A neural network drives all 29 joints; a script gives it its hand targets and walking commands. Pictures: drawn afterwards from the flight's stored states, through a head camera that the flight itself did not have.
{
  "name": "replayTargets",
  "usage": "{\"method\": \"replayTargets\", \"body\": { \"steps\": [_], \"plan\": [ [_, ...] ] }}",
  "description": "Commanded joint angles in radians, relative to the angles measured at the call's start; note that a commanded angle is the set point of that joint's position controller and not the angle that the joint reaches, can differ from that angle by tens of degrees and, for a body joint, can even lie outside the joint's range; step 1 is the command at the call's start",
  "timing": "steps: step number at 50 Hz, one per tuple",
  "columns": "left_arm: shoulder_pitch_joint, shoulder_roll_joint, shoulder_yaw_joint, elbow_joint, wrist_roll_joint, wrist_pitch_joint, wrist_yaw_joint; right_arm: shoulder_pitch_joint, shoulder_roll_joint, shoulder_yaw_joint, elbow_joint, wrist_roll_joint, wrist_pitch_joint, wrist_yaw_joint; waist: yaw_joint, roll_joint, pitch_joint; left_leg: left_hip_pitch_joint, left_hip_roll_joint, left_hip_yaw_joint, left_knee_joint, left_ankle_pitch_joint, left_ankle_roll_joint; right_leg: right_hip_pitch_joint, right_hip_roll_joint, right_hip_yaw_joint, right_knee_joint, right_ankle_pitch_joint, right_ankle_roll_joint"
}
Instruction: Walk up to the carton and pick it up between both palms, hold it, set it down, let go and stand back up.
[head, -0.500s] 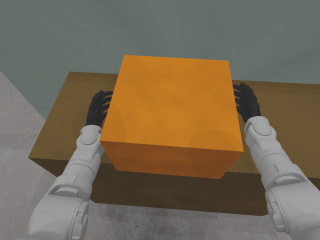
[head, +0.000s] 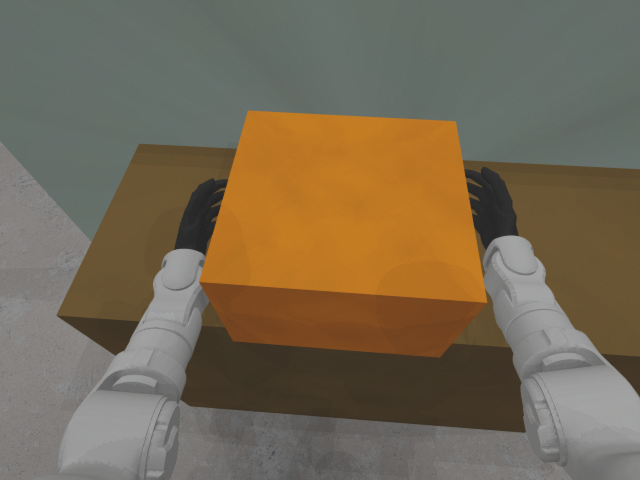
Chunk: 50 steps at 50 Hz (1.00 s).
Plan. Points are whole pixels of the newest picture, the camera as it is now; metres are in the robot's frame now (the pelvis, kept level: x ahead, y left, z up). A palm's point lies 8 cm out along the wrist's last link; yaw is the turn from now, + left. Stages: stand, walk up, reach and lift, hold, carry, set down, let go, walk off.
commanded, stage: reach and lift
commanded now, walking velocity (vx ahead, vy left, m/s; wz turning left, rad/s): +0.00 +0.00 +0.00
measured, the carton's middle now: (342, 232) +0.43 +0.00 +0.02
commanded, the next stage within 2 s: none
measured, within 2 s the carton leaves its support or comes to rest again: leaves its support in 0.42 s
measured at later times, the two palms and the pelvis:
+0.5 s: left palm (195, 243) +0.39 +0.19 +0.05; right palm (495, 227) +0.42 -0.20 +0.06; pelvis +0.00 +0.00 +0.00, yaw +0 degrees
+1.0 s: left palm (194, 255) +0.36 +0.18 +0.05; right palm (504, 235) +0.40 -0.20 +0.07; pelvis -0.01 +0.00 +0.00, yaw +0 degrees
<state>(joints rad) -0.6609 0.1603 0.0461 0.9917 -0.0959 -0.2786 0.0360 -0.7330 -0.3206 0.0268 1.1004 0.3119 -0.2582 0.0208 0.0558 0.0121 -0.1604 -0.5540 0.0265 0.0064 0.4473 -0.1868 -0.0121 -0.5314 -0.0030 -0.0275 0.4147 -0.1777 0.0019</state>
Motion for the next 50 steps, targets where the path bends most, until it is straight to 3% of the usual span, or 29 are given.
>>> {"method": "replayTargets", "body": {
  "steps": [1,5,7,13,20,29,41,42,46,50],
  "plan": [
    [-0.540,-0.587,-0.114,-0.018,0.095,-0.074,-0.077,-0.551,0.592,0.046,-0.175,-0.292,-0.071,0.140,0.008,-0.039,-0.586,0.343,-0.003,0.036,0.033,0.422,-0.044,0.169,0.033,-0.031,-0.035,0.280,-0.017],
    [-0.535,-0.626,-0.139,-0.017,0.109,-0.098,-0.085,-0.520,0.613,0.025,-0.163,-0.350,-0.089,0.149,-0.012,-0.028,-0.584,0.345,-0.002,0.029,0.028,0.434,-0.055,0.176,0.034,-0.047,-0.035,0.294,-0.019],
    [-0.547,-0.633,-0.146,-0.022,0.110,-0.111,-0.084,-0.522,0.621,0.034,-0.166,-0.357,-0.097,0.151,-0.004,-0.011,-0.594,0.362,-0.003,0.032,0.031,0.457,-0.061,0.171,0.033,-0.049,-0.041,0.297,-0.021],
    [-0.577,-0.673,-0.180,-0.068,0.106,-0.157,-0.080,-0.520,0.639,0.080,-0.189,-0.372,-0.152,0.136,-0.021,0.004,-0.653,0.393,-0.001,0.020,0.049,0.542,-0.076,0.204,0.035,-0.051,-0.042,0.389,-0.018],
    [-0.575,-0.704,-0.203,-0.117,0.114,-0.199,-0.076,-0.534,0.651,0.119,-0.255,-0.382,-0.211,0.119,-0.022,0.000,-0.719,0.418,-0.007,0.013,0.053,0.628,-0.080,0.241,0.044,-0.052,-0.047,0.468,-0.004],
    [-0.555,-0.710,-0.205,-0.142,0.145,-0.223,-0.078,-0.524,0.652,0.148,-0.279,-0.394,-0.251,0.104,-0.020,-0.022,-0.744,0.452,-0.013,0.013,0.041,0.620,-0.077,0.279,0.053,-0.044,-0.063,0.476,-0.003],
    [-0.580,-0.738,-0.319,-0.244,0.059,-0.182,-0.058,-0.524,0.693,0.254,-0.373,-0.322,-0.189,0.097,-0.026,-0.012,-0.830,0.441,-0.025,-0.008,0.053,0.586,-0.076,0.327,0.064,-0.033,-0.050,0.466,0.002],
    [-0.606,-0.744,-0.338,-0.267,0.046,-0.175,-0.054,-0.529,0.688,0.259,-0.382,-0.307,-0.177,0.097,-0.036,0.009,-0.827,0.447,-0.025,-0.014,0.052,0.584,-0.080,0.322,0.065,-0.034,-0.050,0.453,0.000],
    [-0.600,-0.744,-0.389,-0.351,-0.009,-0.129,-0.045,-0.554,0.718,0.327,-0.478,-0.246,-0.121,0.090,-0.026,-0.019,-0.835,0.424,-0.033,-0.020,0.063,0.588,-0.076,0.363,0.069,-0.023,-0.034,0.482,0.006],
    [-0.647,-0.755,-0.440,-0.503,-0.037,-0.067,-0.031,-0.570,0.753,0.381,-0.558,-0.183,-0.047,0.088,-0.022,0.000,-0.819,0.433,-0.040,-0.034,0.059,0.580,-0.077,0.376,0.071,-0.011,-0.029,0.468,0.008]
  ]
}}
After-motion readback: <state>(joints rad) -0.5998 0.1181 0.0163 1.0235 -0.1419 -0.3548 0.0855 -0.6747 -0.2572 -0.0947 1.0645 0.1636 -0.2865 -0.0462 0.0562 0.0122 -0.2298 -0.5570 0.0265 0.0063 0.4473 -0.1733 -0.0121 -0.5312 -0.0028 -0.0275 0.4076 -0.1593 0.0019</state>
